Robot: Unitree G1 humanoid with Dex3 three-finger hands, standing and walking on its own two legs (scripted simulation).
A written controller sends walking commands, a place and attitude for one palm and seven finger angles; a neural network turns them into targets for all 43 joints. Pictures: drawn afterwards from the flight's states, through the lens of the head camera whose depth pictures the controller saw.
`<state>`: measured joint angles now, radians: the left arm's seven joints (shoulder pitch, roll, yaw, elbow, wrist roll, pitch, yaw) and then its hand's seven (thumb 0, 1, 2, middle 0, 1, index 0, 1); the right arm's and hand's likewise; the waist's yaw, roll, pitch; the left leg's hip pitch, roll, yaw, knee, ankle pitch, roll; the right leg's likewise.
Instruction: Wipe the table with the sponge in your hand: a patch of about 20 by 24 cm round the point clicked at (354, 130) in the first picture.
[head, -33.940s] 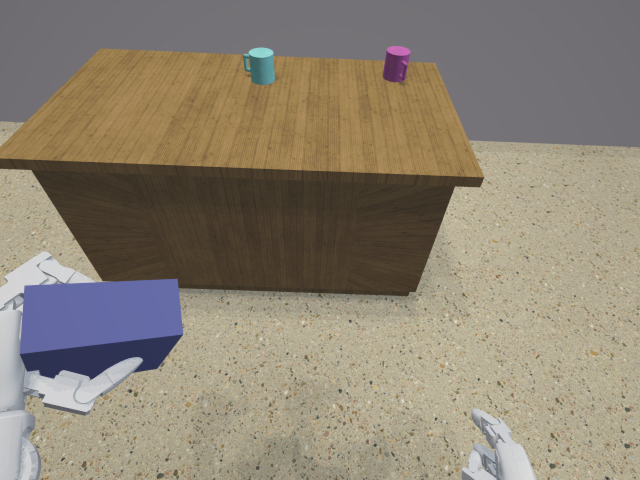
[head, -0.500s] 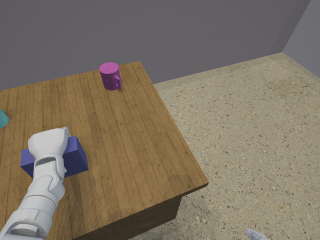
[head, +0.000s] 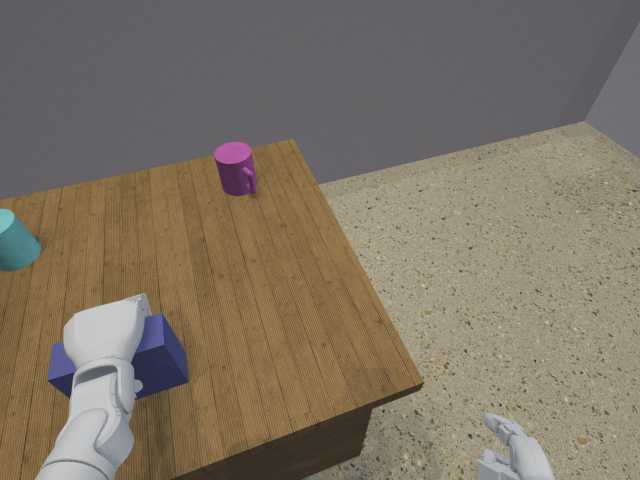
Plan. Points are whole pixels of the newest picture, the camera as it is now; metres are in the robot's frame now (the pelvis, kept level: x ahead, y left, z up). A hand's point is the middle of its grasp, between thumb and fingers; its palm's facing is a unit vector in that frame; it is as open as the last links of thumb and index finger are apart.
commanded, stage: wipe back along the first lane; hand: left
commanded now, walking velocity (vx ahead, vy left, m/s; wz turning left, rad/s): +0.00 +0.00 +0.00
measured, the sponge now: (130, 370) +0.26 +0.30 -0.05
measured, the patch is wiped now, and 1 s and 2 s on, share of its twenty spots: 1.00 1.00 1.00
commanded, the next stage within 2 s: lift the sponge slowly off the table in 0.18 s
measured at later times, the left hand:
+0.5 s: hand (123, 373) +0.24 +0.29 -0.01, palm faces -0.11 -0.06 -0.99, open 9.4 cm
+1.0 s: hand (112, 377) +0.23 +0.28 +0.01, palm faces -0.08 -0.08 -0.99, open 9.4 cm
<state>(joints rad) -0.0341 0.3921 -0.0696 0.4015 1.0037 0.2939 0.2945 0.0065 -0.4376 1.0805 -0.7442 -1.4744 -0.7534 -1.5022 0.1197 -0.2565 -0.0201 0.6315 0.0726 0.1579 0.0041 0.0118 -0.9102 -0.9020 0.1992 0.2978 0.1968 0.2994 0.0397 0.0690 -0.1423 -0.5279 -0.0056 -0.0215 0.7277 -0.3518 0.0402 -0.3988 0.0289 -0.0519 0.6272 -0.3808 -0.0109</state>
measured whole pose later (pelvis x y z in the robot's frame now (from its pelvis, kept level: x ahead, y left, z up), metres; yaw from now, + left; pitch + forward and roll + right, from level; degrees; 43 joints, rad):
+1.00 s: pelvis -0.01 -0.01 +0.01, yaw +0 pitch +3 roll -2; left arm 0.06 0.40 -0.06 0.26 0.97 0.24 0.22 0.00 -0.47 1.08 -0.81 -1.40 -0.81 -1.43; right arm 0.08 -0.24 -0.02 0.68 0.06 0.11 -0.04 0.01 -0.91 -0.90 0.20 0.30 0.20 0.30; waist 0.08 0.08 -0.07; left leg -0.39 -0.01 -0.02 0.63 -0.30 0.03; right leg -0.27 0.03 -0.05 0.56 -0.34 -0.03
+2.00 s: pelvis -0.01 -0.02 +0.02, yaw +1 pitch -2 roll -1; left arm 0.10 0.46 -0.05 0.03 0.91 0.31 0.04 0.00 -0.47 1.07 -0.81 -1.40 -0.81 -1.42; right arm 0.03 -0.27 0.01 0.67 0.06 0.10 -0.05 0.01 -0.91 -0.90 0.20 0.30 0.20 0.30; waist 0.10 0.11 -0.02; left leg -0.22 -0.01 -0.03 0.48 -0.24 0.01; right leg -0.11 0.03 -0.05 0.43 -0.29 -0.04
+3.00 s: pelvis -0.02 -0.03 +0.02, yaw +0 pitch -4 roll -1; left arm 0.19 0.51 -0.04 -0.17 0.90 0.28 -0.01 0.00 -0.47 1.07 -0.81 -1.39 -0.81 -1.42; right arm 0.02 -0.27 0.02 0.65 0.05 0.09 -0.06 0.02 -0.91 -0.90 0.20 0.30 0.20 0.30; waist 0.13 0.11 0.00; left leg -0.17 0.00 -0.03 0.46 -0.22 0.01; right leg -0.06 0.04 -0.05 0.40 -0.27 -0.04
